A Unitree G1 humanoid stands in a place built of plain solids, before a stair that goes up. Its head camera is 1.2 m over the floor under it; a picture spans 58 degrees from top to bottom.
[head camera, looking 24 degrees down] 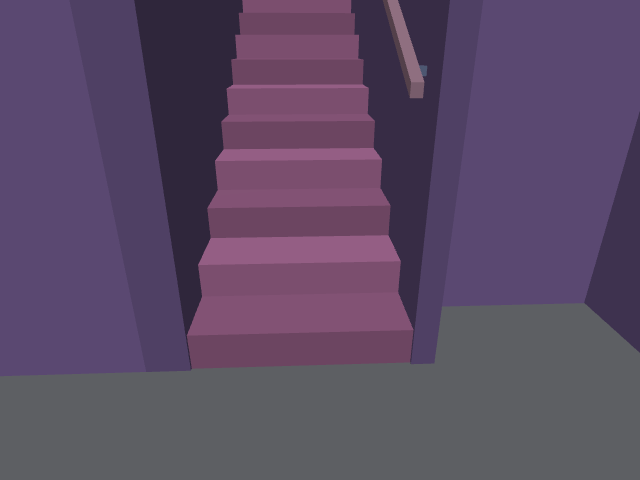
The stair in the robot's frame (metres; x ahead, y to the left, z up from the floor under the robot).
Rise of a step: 0.16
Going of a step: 0.29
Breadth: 0.90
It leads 2 degrees to the left of straight ahead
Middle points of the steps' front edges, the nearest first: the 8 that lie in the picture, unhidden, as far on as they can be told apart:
1.42 0.07 0.16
1.72 0.09 0.32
2.01 0.10 0.48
2.31 0.11 0.64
2.60 0.13 0.80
2.89 0.14 0.96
3.19 0.15 1.12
3.48 0.16 1.28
